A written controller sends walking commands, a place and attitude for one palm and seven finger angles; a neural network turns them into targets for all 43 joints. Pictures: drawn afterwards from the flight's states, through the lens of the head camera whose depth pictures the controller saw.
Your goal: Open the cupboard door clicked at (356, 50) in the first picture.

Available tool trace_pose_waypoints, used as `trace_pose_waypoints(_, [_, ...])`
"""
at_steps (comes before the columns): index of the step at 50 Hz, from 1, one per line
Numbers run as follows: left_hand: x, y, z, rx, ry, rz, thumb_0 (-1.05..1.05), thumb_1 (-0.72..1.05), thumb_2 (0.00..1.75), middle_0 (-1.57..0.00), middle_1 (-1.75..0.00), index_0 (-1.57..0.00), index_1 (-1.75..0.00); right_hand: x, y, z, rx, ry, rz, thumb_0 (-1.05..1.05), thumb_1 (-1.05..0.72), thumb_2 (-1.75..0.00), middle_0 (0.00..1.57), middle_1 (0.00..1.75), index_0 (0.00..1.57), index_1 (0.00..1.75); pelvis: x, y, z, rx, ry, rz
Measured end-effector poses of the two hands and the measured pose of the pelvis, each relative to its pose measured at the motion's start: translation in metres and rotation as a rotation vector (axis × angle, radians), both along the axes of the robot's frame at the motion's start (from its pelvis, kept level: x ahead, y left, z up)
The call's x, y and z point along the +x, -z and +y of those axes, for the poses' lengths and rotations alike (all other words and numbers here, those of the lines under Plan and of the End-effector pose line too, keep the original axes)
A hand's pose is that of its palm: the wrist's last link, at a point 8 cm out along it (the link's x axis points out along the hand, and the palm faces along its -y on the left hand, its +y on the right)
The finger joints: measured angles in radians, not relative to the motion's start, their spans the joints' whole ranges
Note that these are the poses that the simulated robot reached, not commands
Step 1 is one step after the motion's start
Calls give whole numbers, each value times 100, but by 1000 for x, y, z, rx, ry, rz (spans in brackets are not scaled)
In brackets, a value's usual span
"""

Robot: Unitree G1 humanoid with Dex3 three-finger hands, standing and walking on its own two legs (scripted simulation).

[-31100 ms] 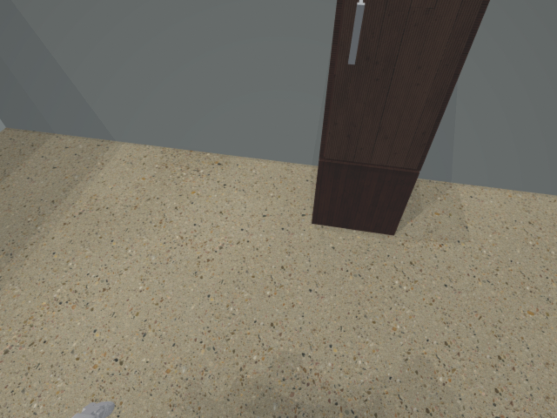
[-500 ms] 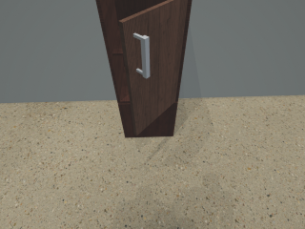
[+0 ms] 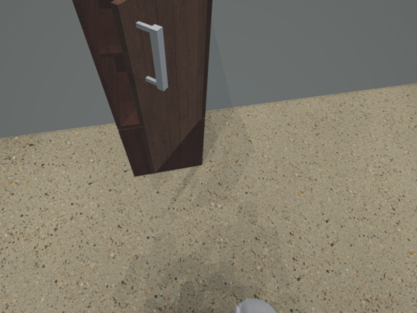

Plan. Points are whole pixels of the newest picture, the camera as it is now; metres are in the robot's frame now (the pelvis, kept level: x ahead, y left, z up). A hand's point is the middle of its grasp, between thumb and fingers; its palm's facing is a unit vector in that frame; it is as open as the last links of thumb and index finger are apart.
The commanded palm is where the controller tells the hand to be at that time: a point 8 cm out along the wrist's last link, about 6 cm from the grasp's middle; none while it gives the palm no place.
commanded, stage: walk to a spot facing it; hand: left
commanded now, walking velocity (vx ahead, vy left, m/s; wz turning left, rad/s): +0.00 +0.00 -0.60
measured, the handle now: (152, 58) +0.61 +0.19 +0.12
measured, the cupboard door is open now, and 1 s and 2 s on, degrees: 47 47 47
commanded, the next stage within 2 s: none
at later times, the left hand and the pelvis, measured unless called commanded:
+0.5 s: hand out of the picture +0.12 +0.12 -0.16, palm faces -0.28 -0.93 -0.26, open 7.4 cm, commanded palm none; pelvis +0.00 -0.05 +0.00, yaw -18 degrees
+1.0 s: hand (177, 269) +0.22 +0.09 -0.16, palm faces -0.57 -0.79 -0.21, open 7.4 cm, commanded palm none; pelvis +0.03 -0.04 +0.00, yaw -37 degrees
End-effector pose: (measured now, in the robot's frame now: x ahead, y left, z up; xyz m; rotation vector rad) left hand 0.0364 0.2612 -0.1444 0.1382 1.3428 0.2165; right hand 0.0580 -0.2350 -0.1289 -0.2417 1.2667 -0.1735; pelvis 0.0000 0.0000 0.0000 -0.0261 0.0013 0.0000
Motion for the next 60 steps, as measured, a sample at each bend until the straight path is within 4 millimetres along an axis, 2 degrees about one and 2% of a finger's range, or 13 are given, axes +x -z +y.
trace_pose_waypoints(6, [48, -11, -8, 27, 121, -64, 1, 91, 90, -20, -30, -19, -30, -30, 6, -12, 32, 87, 22, 0, -91, -90, 20, 30, 20, 30, -4, 0, -9, 7, 73, 7])
trace_pose_waypoints(13, [91, -13, -55, 65, 268, -130, 1, 91, 90, -20, -30, -19, -30, -65, 36, -50, 80, 213, 44, 0, -91, -90, 20, 30, 20, 30, -3, 17, -40, 49, 165, 14])
trace_pose_waypoints(17, [93, -18, -78, 72, 318, -116, 1, 91, 90, -20, -30, -19, -30, -70, 36, -71, 73, 271, 51, 0, -91, -90, 20, 30, 20, 30, -6, 12, -48, 51, 222, 11])
trace_pose_waypoints(24, [90, -16, -98, 38, 375, -55, 1, 90, 90, -20, -30, -20, -30, -55, 13, -89, 35, 338, -46, 0, -91, -90, 20, 30, 20, 30, -1, 2, -55, 56, 307, 16])
trace_pose_waypoints(29, [95, -8, -97, 5, 401, -45, 1, 90, 90, -20, -30, -20, -30, -39, 2, -87, 4, 362, -101, 0, -91, -90, 20, 30, 20, 30, 5, 3, -48, 43, 356, 18])
trace_pose_waypoints(35, [117, 12, -79, -24, 440, -26, 1, 90, 90, -20, -30, -20, -30, -32, -5, -68, -49, 391, -170, 0, -91, -90, 20, 30, 20, 30, 16, 13, -28, 13, 417, 36])
trace_pose_waypoints(40, [148, 6, -75, -28, 509, -40, 1, 90, 90, -20, -30, -20, -30, -60, -14, -46, -56, 425, -115, 0, -91, -90, 20, 30, 20, 30, 20, 4, -22, -1, 483, 24])
trace_pose_waypoints(44, [172, -3, -84, -29, 571, -60, 1, 91, 90, -20, -30, -19, -30, -91, -15, -33, -37, 498, -66, 0, -91, -90, 20, 30, 20, 30, 24, -2, -24, -2, 541, 28])
trace_pose_waypoints(47, [188, -8, -102, -31, 640, -61, 1, 91, 90, -20, -30, -19, -30, -119, -12, -24, -16, 576, -36, 0, -90, -90, 20, 30, 20, 30, 29, -3, -31, 4, 591, 29])
trace_pose_waypoints(50, [208, -12, -132, -36, 723, -70, 1, 91, 90, -20, -30, -19, -30, -151, -6, -16, 12, 660, 8, 0, -90, -90, 20, 30, 20, 30, 32, -2, -42, 14, 637, 27])
trace_pose_waypoints(54, [238, -16, -192, -44, 846, -118, 1, 91, 90, -20, -30, -19, -30, -197, 8, -8, 63, 775, 90, 0, -90, -90, 20, 30, 20, 30, 36, 4, -64, 31, 702, 20])
trace_pose_waypoints(57, [259, -15, -241, -51, 918, -204, 1, 91, 90, -20, -30, -19, -30, -227, 26, -8, 110, 842, 155, 0, -90, -90, 20, 30, 20, 30, 37, 17, -88, 40, 734, 11])
trace_pose_waypoints(60, [265, -21, -271, -57, 927, -259, 1, 91, 90, -20, -30, -19, -30, -232, 30, -22, 141, 870, 198, 1, -91, -90, 20, 30, 20, 30, 40, 17, -105, 33, 753, -8])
